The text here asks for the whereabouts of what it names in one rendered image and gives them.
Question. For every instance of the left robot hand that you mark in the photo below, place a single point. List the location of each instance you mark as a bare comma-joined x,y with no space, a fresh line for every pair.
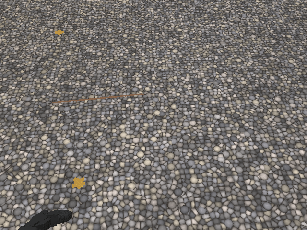
44,220

